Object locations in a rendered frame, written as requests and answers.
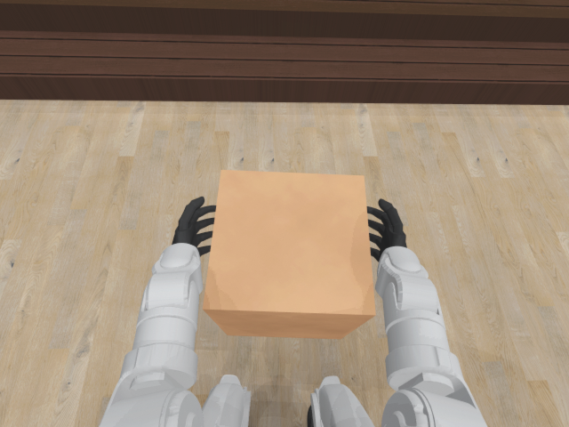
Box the right robot hand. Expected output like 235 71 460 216
367 198 407 261

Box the left robot upper arm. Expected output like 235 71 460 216
100 388 204 427

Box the left robot hand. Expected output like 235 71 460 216
172 197 216 256

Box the robot left forearm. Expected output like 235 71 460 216
99 243 203 427

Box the carton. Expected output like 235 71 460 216
203 170 376 339

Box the robot left shin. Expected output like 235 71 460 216
209 375 242 394

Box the robot shin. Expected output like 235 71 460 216
209 375 242 394
318 376 341 390

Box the robot right forearm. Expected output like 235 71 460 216
375 246 482 415

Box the right robot upper arm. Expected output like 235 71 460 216
381 388 487 427

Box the robot right shin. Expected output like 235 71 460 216
318 376 341 390

